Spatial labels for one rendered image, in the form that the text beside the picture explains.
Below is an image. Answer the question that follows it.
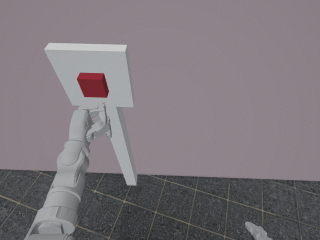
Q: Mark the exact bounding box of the robot left hand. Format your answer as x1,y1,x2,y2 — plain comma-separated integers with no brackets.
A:
68,101,112,147

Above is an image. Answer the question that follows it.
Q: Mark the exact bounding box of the panel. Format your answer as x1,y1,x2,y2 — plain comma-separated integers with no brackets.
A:
44,43,138,186

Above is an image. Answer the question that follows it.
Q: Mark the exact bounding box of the button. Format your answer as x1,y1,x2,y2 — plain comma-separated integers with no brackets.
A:
77,72,109,98

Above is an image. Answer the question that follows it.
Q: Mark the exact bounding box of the left robot forearm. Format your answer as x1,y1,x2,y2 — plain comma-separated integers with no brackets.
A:
24,140,90,240

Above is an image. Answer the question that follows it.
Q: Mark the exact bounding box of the robot right hand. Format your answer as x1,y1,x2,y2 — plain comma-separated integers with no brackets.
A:
245,221,273,240

